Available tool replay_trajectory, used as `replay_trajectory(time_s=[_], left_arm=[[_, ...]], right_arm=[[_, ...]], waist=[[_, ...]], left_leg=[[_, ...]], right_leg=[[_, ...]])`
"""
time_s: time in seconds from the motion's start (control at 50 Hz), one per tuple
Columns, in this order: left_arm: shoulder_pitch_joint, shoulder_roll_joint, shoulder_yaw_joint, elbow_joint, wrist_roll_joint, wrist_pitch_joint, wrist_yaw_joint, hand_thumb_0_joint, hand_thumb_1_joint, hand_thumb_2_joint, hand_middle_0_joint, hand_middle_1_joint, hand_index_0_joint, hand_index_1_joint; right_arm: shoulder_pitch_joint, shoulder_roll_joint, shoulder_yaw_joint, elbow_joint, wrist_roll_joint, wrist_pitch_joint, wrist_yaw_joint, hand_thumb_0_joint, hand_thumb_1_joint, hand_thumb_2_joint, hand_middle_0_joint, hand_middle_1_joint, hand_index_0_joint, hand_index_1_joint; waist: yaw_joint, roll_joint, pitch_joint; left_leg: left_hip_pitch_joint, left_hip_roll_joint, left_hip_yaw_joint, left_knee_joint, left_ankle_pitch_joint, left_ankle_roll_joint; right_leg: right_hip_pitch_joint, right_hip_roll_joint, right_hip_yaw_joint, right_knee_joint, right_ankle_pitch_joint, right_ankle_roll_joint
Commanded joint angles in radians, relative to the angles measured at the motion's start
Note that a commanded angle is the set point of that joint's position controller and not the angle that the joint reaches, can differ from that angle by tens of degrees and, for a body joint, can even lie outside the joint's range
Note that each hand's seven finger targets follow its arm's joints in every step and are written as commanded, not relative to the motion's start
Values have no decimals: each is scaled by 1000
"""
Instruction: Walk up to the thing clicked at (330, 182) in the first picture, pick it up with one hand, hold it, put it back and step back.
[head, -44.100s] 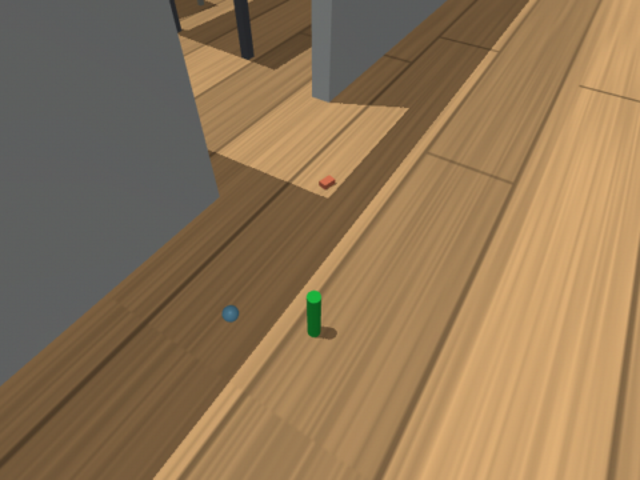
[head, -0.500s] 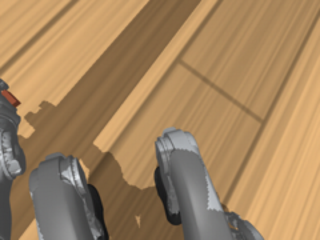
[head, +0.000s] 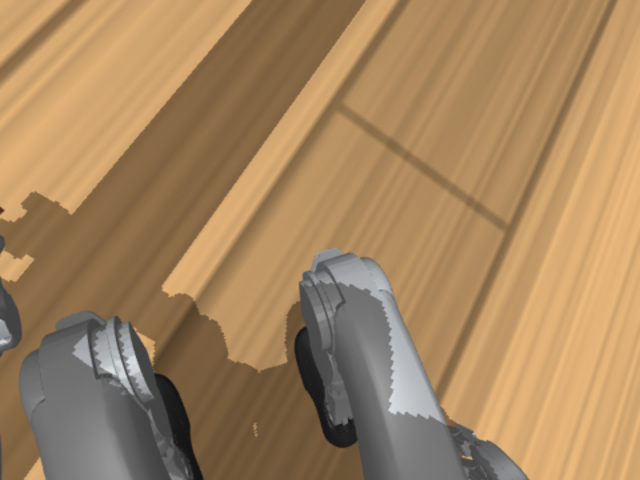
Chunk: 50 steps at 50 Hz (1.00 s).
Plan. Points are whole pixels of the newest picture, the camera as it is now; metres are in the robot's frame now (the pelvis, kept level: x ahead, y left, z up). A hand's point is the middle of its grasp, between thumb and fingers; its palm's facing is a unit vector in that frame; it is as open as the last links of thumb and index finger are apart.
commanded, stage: lower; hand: left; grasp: from above
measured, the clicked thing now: out of the picture +0.47 +0.33 -0.21
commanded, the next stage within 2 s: rest in 0.14 s
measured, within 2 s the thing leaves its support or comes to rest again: rests again in 1.44 s
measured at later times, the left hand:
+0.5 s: hand out of the picture +0.47 +0.31 -0.21, palm faces -0.31 -0.30 -0.90, open 7.3 cm
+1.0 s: hand out of the picture +0.47 +0.31 -0.23, palm faces -0.31 -0.30 -0.90, open 7.2 cm
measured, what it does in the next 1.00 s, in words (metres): stands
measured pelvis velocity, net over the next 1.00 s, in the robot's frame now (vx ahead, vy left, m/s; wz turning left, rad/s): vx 0.00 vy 0.01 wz -0.09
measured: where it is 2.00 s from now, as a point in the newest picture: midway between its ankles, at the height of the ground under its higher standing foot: (258, 433)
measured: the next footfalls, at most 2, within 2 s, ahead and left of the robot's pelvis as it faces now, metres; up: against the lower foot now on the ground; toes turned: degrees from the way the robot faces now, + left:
none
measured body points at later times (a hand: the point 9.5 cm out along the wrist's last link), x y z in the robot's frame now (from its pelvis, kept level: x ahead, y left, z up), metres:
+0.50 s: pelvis +0.00 +0.00 -0.01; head +0.27 +0.07 +0.34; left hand +0.48 +0.32 -0.16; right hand +0.01 -0.25 -0.09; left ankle +0.08 +0.14 -0.28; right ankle +0.10 -0.12 -0.28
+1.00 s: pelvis +0.00 +0.01 +0.00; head +0.28 +0.09 +0.33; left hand +0.48 +0.32 -0.18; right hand -0.01 -0.24 -0.06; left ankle +0.08 +0.14 -0.28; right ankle +0.10 -0.12 -0.28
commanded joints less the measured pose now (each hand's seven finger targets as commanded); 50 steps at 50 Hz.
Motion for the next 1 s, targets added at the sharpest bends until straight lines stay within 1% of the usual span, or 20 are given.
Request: replay_trajectory(time_s=[0.0,0.14,0.2,0.38,0.44,0.48,0.52,0.54,0.56,0.6,0.64,0.68,0.72,0.74,0.76,0.82,0.86,0.92,0.94,0.98], left_arm=[[-309,253,-24,-111,19,-22,49,0,661,328,-1093,-417,-1119,-390],[-321,294,19,-114,28,-42,111,0,683,350,-1093,-454,-1124,-422],[-323,285,7,-84,23,-34,129,0,712,393,-1123,-474,-1148,-449],[-290,333,16,-60,0,-33,140,0,627,351,-1062,-412,-1089,-384],[-293,359,26,-33,-2,-41,147,0,635,363,-1069,-412,-1094,-387],[-297,353,4,-24,2,-48,149,0,643,372,-1085,-400,-1104,-381],[-290,373,22,-13,2,-52,164,0,645,367,-1074,-412,-1099,-386],[-286,398,47,7,4,-52,173,0,654,350,-1079,-410,-1108,-381],[-303,361,5,-5,5,-56,167,0,656,330,-1074,-413,-1109,-377],[-296,404,33,20,6,-61,178,0,657,361,-1092,-400,-1114,-379],[-313,372,-7,16,0,-68,178,0,669,321,-1075,-424,-1116,-383],[-306,411,20,32,6,-69,192,0,687,334,-1088,-418,-1126,-380],[-301,400,3,45,6,-71,197,0,693,329,-1091,-426,-1131,-385],[-304,429,30,35,15,-69,203,0,721,334,-1094,-448,-1143,-397],[-308,397,4,45,7,-70,203,0,732,314,-1098,-445,-1151,-390],[-330,413,6,51,4,-67,214,0,739,324,-1101,-453,-1155,-397],[-298,436,22,55,-1,-63,216,0,732,331,-1106,-441,-1153,-393],[-307,440,14,62,1,-63,220,0,733,321,-1091,-464,-1148,-406],[-323,412,-19,37,-4,-67,218,0,733,309,-1079,-475,-1144,-408],[-313,434,-11,55,-3,-64,220,0,745,320,-1086,-486,-1151,-420]], right_arm=[[224,-252,-48,1,0,-13,5,0,-910,-905,200,300,200,300],[222,-266,-32,-4,-8,-21,13,0,-910,-905,200,300,200,300],[224,-264,-27,-2,-18,-22,25,0,-913,-905,200,300,200,300],[215,-284,-4,-11,-21,-42,43,0,-907,-902,200,300,200,300],[221,-295,6,-5,-23,-46,45,0,-907,-902,200,300,200,300],[202,-292,17,-18,-27,-52,48,0,-906,-902,200,300,200,300],[207,-305,22,-16,-25,-54,50,0,-905,-901,200,300,200,300],[220,-311,23,-9,-30,-54,50,0,-907,-902,200,300,200,300],[204,-301,30,-28,-31,-56,54,0,-907,-902,200,300,200,300],[211,-315,34,-23,-32,-58,52,0,-907,-903,200,300,200,300],[185,-310,42,-32,-32,-64,52,0,-908,-903,200,300,200,300],[191,-324,45,-26,-34,-68,52,0,-906,-903,200,300,200,300],[183,-324,49,-35,-39,-68,54,0,-907,-903,200,300,200,300],[202,-330,50,-30,-42,-69,56,0,-906,-902,200,300,200,300],[193,-325,57,-40,-45,-69,59,0,-907,-903,200,300,200,300],[196,-330,66,-37,-48,-76,65,0,-908,-903,200,300,200,300],[187,-336,63,-41,-44,-77,65,0,-908,-904,200,300,200,300],[180,-340,70,-37,-44,-82,66,0,-908,-904,200,300,200,300],[163,-336,76,-60,-46,-83,69,0,-907,-903,200,300,200,300],[174,-344,80,-57,-50,-84,73,0,-909,-903,200,300,200,300]], waist=[[-22,293,-655],[-24,346,-674],[-50,335,-659],[-54,358,-642],[-68,338,-609],[-80,339,-594],[-75,356,-595],[-91,352,-588],[-91,362,-570],[-98,343,-575],[-102,372,-552],[-104,384,-546],[-116,367,-535],[-118,379,-532],[-124,383,-524],[-138,398,-511],[-124,399,-504],[-135,420,-500],[-139,424,-498],[-151,396,-502]], left_leg=[[460,-21,109,-207,141,46],[490,-13,97,-203,153,38],[477,-9,96,-182,182,43],[500,0,79,-180,211,39],[469,3,75,-168,190,44],[463,2,72,-162,175,46],[479,5,65,-171,190,40],[483,4,62,-172,187,40],[478,5,62,-173,179,40],[465,7,60,-164,174,44],[484,9,54,-174,157,38],[496,12,46,-179,153,34],[488,11,47,-177,148,35],[502,13,47,-172,171,35],[488,14,47,-170,169,35],[502,18,39,-168,185,31],[509,18,37,-175,175,30],[519,20,25,-189,159,25],[523,20,25,-190,160,25],[505,20,29,-176,168,32]], right_leg=[[369,36,-110,-250,188,-56],[359,38,-131,-231,206,-59],[376,39,-126,-233,247,-52],[413,45,-142,-231,267,-54],[411,47,-145,-236,255,-50],[404,49,-145,-241,244,-49],[406,51,-155,-233,252,-53],[407,51,-160,-232,250,-53],[401,51,-157,-233,244,-53],[419,54,-159,-242,245,-49],[390,55,-166,-235,227,-54],[380,56,-177,-233,221,-55],[398,60,-176,-240,226,-53],[398,54,-178,-238,241,-51],[407,59,-174,-242,246,-51],[403,57,-184,-232,263,-51],[403,57,-185,-237,249,-52],[385,57,-196,-232,233,-55],[397,62,-194,-239,236,-56],[423,63,-191,-244,255,-50]])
